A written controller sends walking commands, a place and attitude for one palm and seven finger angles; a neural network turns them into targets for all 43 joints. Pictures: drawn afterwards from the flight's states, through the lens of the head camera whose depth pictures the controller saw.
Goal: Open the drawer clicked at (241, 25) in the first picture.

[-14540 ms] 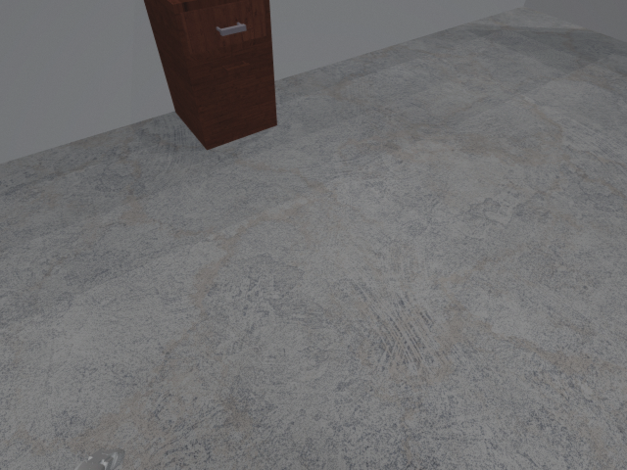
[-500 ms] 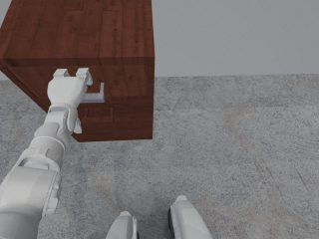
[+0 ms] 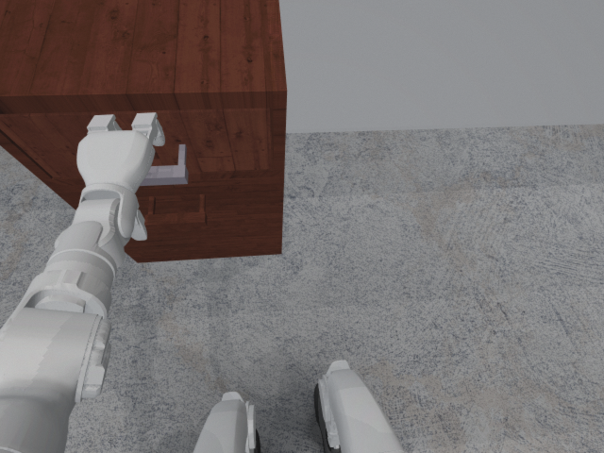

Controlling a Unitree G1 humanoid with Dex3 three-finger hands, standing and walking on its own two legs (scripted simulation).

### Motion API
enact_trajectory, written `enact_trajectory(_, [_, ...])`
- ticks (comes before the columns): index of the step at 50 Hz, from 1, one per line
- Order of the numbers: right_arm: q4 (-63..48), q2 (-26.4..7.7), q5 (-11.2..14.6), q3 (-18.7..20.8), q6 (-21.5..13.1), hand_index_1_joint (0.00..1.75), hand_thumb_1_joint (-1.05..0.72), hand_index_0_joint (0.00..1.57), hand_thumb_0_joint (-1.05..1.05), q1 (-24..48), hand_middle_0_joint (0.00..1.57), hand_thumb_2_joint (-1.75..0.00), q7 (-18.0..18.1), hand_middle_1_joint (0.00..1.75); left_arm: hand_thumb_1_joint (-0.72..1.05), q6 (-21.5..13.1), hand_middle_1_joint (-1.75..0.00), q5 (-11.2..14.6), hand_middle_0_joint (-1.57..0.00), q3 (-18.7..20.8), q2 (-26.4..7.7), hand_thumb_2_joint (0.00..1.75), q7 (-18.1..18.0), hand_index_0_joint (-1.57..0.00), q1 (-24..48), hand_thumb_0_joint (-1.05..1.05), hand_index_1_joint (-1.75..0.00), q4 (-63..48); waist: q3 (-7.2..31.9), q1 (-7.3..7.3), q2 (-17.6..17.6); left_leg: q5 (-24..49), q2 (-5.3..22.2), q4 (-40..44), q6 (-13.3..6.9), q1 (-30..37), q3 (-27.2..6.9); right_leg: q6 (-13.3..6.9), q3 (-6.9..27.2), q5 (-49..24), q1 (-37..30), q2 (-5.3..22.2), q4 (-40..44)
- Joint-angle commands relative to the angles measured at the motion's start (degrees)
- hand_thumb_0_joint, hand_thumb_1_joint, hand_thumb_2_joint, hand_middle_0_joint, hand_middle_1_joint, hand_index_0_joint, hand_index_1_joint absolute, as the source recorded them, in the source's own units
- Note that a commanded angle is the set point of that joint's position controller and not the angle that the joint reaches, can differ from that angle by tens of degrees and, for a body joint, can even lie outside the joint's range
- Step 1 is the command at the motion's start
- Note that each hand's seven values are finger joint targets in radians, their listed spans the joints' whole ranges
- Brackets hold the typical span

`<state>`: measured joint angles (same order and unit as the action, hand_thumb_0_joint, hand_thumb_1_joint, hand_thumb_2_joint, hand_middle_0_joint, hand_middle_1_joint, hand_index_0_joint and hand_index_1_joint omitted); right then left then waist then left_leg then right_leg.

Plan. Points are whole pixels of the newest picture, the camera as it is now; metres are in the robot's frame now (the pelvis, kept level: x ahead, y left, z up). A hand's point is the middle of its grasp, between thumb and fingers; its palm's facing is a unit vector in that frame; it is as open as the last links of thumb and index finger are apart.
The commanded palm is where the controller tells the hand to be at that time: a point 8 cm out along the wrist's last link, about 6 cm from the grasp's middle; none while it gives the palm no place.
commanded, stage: lower the fingers behind the handle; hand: left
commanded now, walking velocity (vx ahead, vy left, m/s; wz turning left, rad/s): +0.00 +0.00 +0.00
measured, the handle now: (149, 164) +0.56 +0.19 -0.08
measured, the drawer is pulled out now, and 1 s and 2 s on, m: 0.00 0.00 0.00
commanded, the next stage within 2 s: close the thumb around the handle in 1.40 s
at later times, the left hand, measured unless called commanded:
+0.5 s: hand (147, 192) +0.50 +0.18 -0.07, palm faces -0.08 -0.01 -1.00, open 13.9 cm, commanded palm +0.49 +0.18 -0.02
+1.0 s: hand (149, 202) +0.50 +0.19 -0.10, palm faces -0.06 -0.01 -1.00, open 13.9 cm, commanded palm +0.49 +0.19 -0.05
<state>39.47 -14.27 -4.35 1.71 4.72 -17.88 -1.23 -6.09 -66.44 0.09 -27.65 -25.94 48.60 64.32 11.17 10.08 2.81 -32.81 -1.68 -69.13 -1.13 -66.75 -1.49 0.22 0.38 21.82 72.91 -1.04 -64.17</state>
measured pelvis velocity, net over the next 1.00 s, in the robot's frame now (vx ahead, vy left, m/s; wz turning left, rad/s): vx -0.02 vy -0.01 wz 0.01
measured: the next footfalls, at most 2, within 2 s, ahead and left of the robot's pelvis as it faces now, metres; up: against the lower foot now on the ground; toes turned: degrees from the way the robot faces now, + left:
none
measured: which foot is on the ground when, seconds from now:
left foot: down 0.00-1.00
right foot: down 0.00-1.00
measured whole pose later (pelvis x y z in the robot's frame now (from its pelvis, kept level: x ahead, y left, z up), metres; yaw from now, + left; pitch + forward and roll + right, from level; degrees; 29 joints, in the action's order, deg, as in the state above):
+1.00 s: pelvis -0.02 -0.01 -0.05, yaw +0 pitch +35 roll -1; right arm 39.6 -14.4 -4.6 1.2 2.5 -14.9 -1.8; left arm -5.3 -67.9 1.4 -29.1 -28.2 51.3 64.5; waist 11.5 10.5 3.0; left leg -36.7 -1.7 -82.8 -0.4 -81.1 -2.1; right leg -0.4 -0.6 24.9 87.5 -1.1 -77.3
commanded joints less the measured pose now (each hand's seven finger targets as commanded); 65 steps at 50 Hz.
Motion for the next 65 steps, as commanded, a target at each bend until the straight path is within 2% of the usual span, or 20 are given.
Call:
enact_trajectory(1, [-2.3,-10.4,-0.1,3.6,-0.3,0.3,-0.9,0.2,0.0,-8.6,0.2,-0.9,0.1,0.3,-0.5,1.0,-1.2,0.3,-0.3,2.2,-10.7,0.3,-3.7,-0.3,20.8,0.0,-1.2,-8.1,28.2,0.38,2.9,25.1,1.2,7.1,-0.9,12.8,0.0,-3.0,-1.8,-13.6,-21.7,-0.4,4.0])
enact_trajectory(5, [-2.0,-10.6,-0.2,3.9,-0.5,0.3,-0.9,0.2,0.0,-8.8,0.2,-0.9,0.0,0.3,-0.5,1.5,-1.2,-0.1,-0.3,1.9,-10.7,0.3,-4.7,-0.3,24.3,0.0,-1.2,-9.8,31.3,1.05,4.6,25.1,1.2,6.1,-0.9,13.8,-0.4,-2.9,-1.8,-13.2,-20.5,-0.3,3.0])
enact_trajectory(8, [-1.9,-10.8,-0.4,3.4,-0.5,0.3,-0.9,0.2,0.0,-8.4,0.2,-0.9,0.0,0.3,-0.5,1.7,-1.2,0.2,-0.3,4.5,-14.6,0.3,-4.9,-0.3,24.7,0.0,-1.2,-9.9,32.4,0.55,3.5,24.5,0.9,5.3,-1.2,11.2,-0.2,-2.8,-1.4,-14.1,-22.5,-0.2,2.1])
enact_trajectory(10, [-2.0,-10.6,-0.4,3.6,-0.6,0.3,-0.9,0.2,0.0,-8.4,0.2,-0.9,-0.1,0.3,-0.5,1.6,-1.2,-0.6,-0.3,4.0,-14.0,0.3,-5.1,-0.3,24.3,0.0,-1.2,-10.5,33.6,0.16,6.0,25.6,1.0,4.9,-0.9,12.6,-0.3,-3.0,-1.6,-14.4,-21.5,-0.2,1.4])
enact_trajectory(13, [-1.9,-10.2,-0.3,3.8,-0.7,0.3,-0.9,0.2,0.0,-8.3,0.2,-0.9,-0.3,0.3,-0.5,2.1,-1.2,-0.5,-0.3,2.0,-10.5,0.3,-5.1,-0.3,24.1,0.0,-1.2,-9.9,33.1,1.01,5.7,27.0,1.3,4.3,-0.7,13.5,-0.7,-2.9,-2.1,-14.6,-19.6,-0.3,0.9])
enact_trajectory(19, [-2.0,-10.3,-0.2,3.6,-0.8,0.3,-0.9,0.2,0.0,-8.3,0.2,-0.9,-0.2,0.3,-0.5,2.5,-1.2,-0.3,-0.3,2.0,-10.5,0.3,-4.5,-0.3,23.1,0.0,-1.2,-9.1,32.8,0.89,4.9,25.2,1.2,3.2,-0.9,11.2,-0.5,-2.9,-2.0,-14.0,-19.1,-0.2,0.0])
enact_trajectory(20, [-2.0,-10.2,-0.1,3.6,-0.8,0.3,-0.9,0.2,0.0,-8.0,0.2,-0.9,-0.2,0.3,-0.5,2.7,-1.2,-0.2,-0.3,0.9,-9.1,0.3,-4.4,-0.3,23.3,0.0,-1.2,-8.2,31.3,1.5,4.4,24.3,1.1,3.0,-1.0,10.0,-0.3,-2.9,-2.0,-13.6,-18.6,-0.3,0.1])
enact_trajectory(22, [-1.9,-10.2,-0.2,3.5,-1.2,0.3,-0.9,0.2,0.0,-8.0,0.2,-0.9,0.0,0.3,-0.5,2.6,-1.2,-0.3,-0.3,1.0,-9.9,0.3,-4.5,-0.3,25.5,0.0,-1.2,-8.7,30.9,2.22,3.4,21.7,0.9,2.3,-1.5,7.3,0.2,-2.7,-1.5,-12.6,-18.9,-0.2,0.1])
enact_trajectory(24, [-2.1,-10.3,-0.2,3.2,-1.3,0.3,-0.9,0.2,0.0,-7.9,0.2,-0.9,0.2,0.3,-0.5,2.1,-1.2,-0.7,-0.3,2.4,-12.4,0.3,-4.6,-0.3,26.3,0.0,-1.2,-9.7,33.1,1.56,4.6,21.7,0.8,1.9,-1.3,7.1,0.0,-2.8,-1.4,-12.5,-19.1,-0.2,-1.1])
enact_trajectory(25, [-2.3,-10.1,-0.3,3.3,-1.4,0.3,-0.9,0.2,0.0,-7.6,0.2,-0.9,0.1,0.3,-0.5,2.2,-1.2,-0.6,-0.3,2.0,-11.3,0.3,-4.6,-0.3,24.9,0.0,-1.2,-8.7,32.5,1.49,4.2,21.1,0.6,1.5,-1.5,6.1,0.5,-2.8,-1.3,-12.4,-19.3,-0.2,-1.0])
enact_trajectory(27, [-2.4,-10.2,-0.3,3.2,-1.6,0.3,-0.9,0.2,0.0,-7.4,0.2,-0.9,0.1,0.3,-0.5,1.9,-1.2,-0.8,-0.3,3.4,-13.3,0.3,-4.9,-0.3,24.4,0.0,-1.2,-9.3,33.6,0.88,4.7,21.0,0.5,0.8,-1.5,4.9,0.8,-2.7,-1.0,-12.9,-20.0,-0.1,-1.8])
enact_trajectory(30, [-2.5,-10.1,-0.3,3.0,-1.7,0.3,-0.9,0.2,0.0,-7.3,0.2,-0.9,0.1,0.3,-0.5,2.4,-1.2,-0.9,-0.3,3.2,-12.9,0.3,-5.2,-0.3,24.1,0.0,-1.2,-8.2,32.6,1.17,3.6,20.5,0.6,0.0,-1.6,2.9,0.9,-2.6,-1.1,-12.8,-19.6,-0.1,-2.5])
enact_trajectory(39, [-2.4,-10.1,-0.1,3.1,-2.6,0.3,-0.9,0.2,0.0,-7.7,0.2,-0.9,0.0,0.3,-0.5,1.9,-1.2,-0.5,-0.3,3.5,-14.0,0.3,-4.0,-0.3,25.8,0.0,-1.2,-10.3,36.7,1.52,4.5,19.0,0.4,-2.5,-1.8,0.7,1.2,-2.4,-0.7,-12.6,-19.7,-0.1,-4.4])
enact_trajectory(46, [-2.1,-10.0,-0.1,2.9,-2.8,0.3,-0.9,0.2,0.0,-7.4,0.2,-0.9,-0.1,0.3,-0.5,0.9,-1.2,-0.6,-0.3,4.0,-14.5,0.3,-4.1,-0.3,24.4,0.0,-1.2,-10.4,35.5,1.03,4.8,17.7,0.3,-4.1,-1.8,-2.4,1.4,-2.5,-0.6,-11.6,-18.3,-0.1,-5.9])
enact_trajectory(50, [-1.8,-10.2,0.0,2.8,-3.0,0.3,-0.9,0.2,0.0,-7.3,0.2,-0.9,-0.1,0.3,-0.5,1.4,-1.2,-0.8,-0.3,3.4,-14.1,0.3,-4.5,-0.3,25.2,0.0,-1.2,-8.2,33.5,1.85,4.0,15.1,0.3,-4.7,-1.9,-4.4,1.2,-2.5,-0.9,-8.2,-15.2,-0.2,-6.3])
enact_trajectory(55, [-2.1,-10.2,0.0,3.0,-3.1,0.3,-0.9,0.2,0.0,-7.8,0.2,-0.9,-0.4,0.3,-0.5,2.0,-1.2,-0.5,-0.3,3.5,-13.9,0.3,-4.2,-0.3,26.5,0.0,-1.2,-10.3,36.8,1.49,6.2,17.9,0.5,-4.5,-1.5,-0.9,0.6,-2.5,-1.6,-10.2,-15.4,-0.1,-6.9])
enact_trajectory(57, [-2.1,-10.4,0.1,3.0,-2.8,0.3,-0.9,0.2,0.0,-7.8,0.2,-0.9,-0.4,0.3,-0.5,2.2,-1.2,-0.6,-0.3,4.5,-15.1,0.3,-3.9,-0.3,25.2,0.0,-1.2,-10.0,37.2,1.12,4.9,18.1,0.5,-4.5,-1.5,-0.8,0.4,-2.5,-1.6,-10.4,-15.9,-0.2,-7.1])
enact_trajectory(60, [-2.2,-10.3,0.1,3.1,-2.6,0.3,-0.9,0.2,0.0,-7.8,0.2,-0.9,-0.4,0.3,-0.5,1.9,-1.2,-0.8,-0.3,3.1,-13.2,0.3,-3.6,-0.3,26.2,0.0,-1.2,-11.7,37.1,1.21,7.0,18.7,0.8,-4.1,-1.2,1.3,-0.3,-2.7,-2.1,-9.8,-13.8,-0.1,-7.4])
enact_trajectory(63, [-2.2,-10.2,0.2,3.0,-2.4,0.3,-0.9,0.2,0.0,-7.4,0.2,-0.9,-0.3,0.3,-0.5,2.2,-1.2,-0.4,-0.3,2.4,-11.9,0.3,-3.7,-0.3,25.8,0.0,-1.2,-9.7,34.0,1.95,4.1,17.0,0.8,-3.7,-1.5,-0.2,-0.3,-2.6,-2.1,-8.0,-13.0,-0.2,-6.5])
enact_trajectory(65, [-2.0,-10.4,0.3,2.7,-2.5,0.3,-0.9,0.2,0.0,-7.4,0.2,-0.9,-0.1,0.3,-0.5,2.3,-1.2,-0.6,-0.3,2.5,-13.0,0.3,-4.1,-0.3,27.8,0.0,-1.2,-9.5,32.6,2.31,4.8,14.4,0.7,-3.7,-1.5,-1.7,-0.2,-2.5,-2.1,-5.4,-11.7,-0.1,-6.3])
